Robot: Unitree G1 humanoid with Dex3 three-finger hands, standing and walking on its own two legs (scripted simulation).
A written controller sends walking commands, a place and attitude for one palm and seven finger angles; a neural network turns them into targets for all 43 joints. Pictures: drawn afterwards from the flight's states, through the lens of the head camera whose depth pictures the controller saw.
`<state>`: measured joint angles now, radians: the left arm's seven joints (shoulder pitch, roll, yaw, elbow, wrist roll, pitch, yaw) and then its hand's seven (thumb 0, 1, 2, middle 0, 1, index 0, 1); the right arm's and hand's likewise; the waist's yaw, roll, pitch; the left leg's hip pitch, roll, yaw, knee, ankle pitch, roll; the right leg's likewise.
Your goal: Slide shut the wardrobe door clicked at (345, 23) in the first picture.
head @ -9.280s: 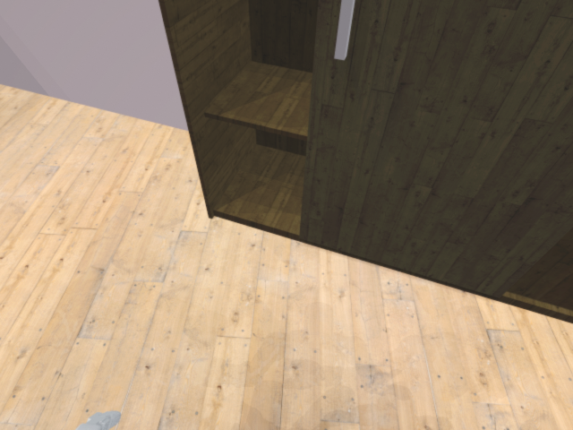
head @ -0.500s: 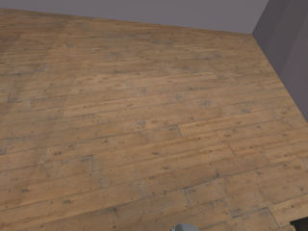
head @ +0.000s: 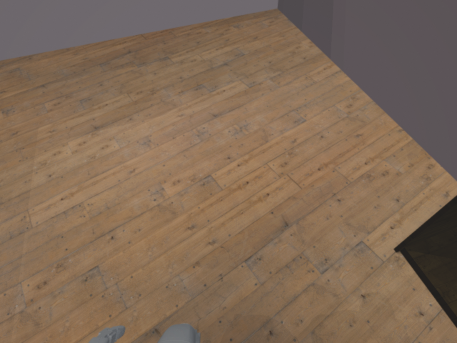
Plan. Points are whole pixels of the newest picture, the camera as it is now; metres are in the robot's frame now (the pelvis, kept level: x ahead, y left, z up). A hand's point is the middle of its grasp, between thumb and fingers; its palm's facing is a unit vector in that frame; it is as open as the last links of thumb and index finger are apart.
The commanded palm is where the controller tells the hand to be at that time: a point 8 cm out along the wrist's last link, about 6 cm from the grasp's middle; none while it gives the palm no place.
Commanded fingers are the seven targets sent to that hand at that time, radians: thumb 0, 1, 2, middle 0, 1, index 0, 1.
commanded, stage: turn to face it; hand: right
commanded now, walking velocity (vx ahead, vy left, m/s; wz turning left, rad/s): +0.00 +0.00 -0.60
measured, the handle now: out of the picture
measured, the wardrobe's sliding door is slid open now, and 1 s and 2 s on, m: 0.42 0.42 0.42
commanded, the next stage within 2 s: take the last steps up to it in 1.82 s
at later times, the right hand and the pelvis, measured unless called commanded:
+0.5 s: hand out of the picture +0.02 -0.17 -0.15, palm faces +0.30 +0.91 -0.28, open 7.4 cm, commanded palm none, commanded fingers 0.00 -0.90 -0.90 0.20 0.30 0.20 0.30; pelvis +0.01 +0.04 +0.00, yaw -19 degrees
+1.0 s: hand out of the picture -0.02 -0.23 -0.15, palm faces +0.58 +0.77 -0.27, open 7.4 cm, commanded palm none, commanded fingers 0.00 -0.90 -0.90 0.20 0.30 0.20 0.30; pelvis +0.01 +0.02 +0.00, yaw -36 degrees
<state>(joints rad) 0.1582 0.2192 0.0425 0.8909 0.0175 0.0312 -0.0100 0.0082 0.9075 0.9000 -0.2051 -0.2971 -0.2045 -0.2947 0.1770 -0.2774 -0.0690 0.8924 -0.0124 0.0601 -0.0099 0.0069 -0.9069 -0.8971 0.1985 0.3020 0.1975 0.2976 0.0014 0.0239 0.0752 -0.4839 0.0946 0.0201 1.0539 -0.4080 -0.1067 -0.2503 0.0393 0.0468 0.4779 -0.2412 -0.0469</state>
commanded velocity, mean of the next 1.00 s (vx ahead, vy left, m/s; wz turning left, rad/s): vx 0.00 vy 0.00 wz -0.60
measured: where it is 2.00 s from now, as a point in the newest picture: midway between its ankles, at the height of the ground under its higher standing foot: outside the picture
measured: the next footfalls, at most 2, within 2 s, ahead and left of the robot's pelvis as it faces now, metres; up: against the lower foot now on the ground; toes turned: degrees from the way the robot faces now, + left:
left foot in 0.22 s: +0.06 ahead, +0.15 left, +0.00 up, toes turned -7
right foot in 0.64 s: +0.00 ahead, -0.10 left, +0.00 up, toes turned -29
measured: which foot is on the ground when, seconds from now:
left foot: up 0.00-0.20, down 0.22-0.64, up 0.66-1.00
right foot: down 0.00-0.22, up 0.24-0.62, down 0.64-1.00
